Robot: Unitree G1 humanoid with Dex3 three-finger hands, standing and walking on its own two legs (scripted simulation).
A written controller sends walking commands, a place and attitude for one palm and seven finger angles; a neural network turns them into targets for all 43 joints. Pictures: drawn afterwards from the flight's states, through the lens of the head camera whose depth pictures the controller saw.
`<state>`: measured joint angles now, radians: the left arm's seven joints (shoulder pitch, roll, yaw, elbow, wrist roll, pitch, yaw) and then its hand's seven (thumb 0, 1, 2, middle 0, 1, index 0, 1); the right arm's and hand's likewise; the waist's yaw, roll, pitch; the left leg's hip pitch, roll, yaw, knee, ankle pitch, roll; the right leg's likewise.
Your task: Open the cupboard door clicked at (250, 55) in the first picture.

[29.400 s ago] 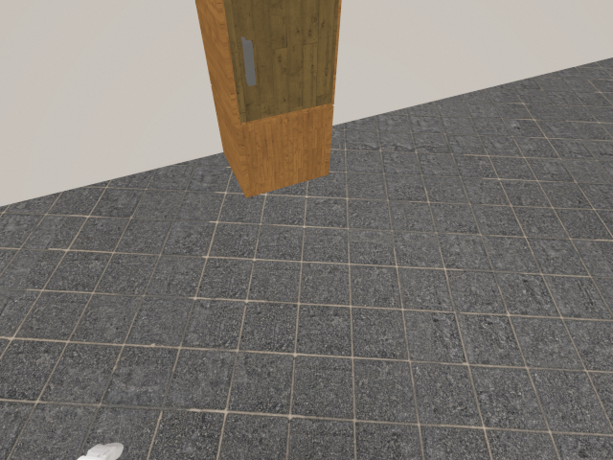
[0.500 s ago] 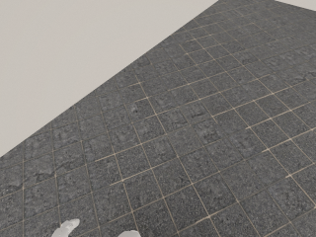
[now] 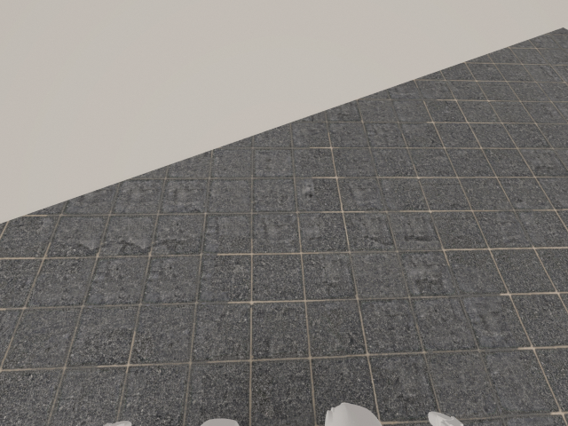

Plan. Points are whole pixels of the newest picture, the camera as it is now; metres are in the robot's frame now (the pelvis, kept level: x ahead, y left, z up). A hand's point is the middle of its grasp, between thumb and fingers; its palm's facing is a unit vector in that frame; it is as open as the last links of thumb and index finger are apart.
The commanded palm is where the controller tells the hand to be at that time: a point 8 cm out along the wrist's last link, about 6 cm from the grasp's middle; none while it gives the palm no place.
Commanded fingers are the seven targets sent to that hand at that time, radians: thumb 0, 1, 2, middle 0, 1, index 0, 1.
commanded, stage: turn to face it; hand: left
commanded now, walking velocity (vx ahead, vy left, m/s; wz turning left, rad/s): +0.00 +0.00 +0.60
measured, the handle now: out of the picture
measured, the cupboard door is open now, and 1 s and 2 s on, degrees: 41 41 41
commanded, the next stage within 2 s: take the last steps up to it in 1.88 s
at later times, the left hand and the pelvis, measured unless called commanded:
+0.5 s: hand out of the picture +0.01 +0.15 -0.16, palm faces +0.33 -0.92 -0.23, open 7.4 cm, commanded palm none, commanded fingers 0.00 0.90 0.90 -0.20 -0.30 -0.20 -0.30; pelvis +0.01 -0.05 +0.00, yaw +19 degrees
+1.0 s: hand out of the picture -0.01 +0.15 -0.14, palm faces +0.56 -0.76 -0.32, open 7.4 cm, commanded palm none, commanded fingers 0.00 0.90 0.90 -0.20 -0.30 -0.20 -0.30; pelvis +0.03 -0.08 +0.00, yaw +36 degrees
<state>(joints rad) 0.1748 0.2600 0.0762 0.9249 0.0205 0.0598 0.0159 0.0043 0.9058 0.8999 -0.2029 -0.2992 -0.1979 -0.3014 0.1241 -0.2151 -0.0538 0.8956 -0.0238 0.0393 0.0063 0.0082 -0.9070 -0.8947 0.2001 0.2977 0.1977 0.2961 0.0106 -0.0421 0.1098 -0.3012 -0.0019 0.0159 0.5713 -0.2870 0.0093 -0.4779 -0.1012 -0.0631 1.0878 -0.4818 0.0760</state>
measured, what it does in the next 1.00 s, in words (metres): steps on the spot, turning left: right foot, then left foot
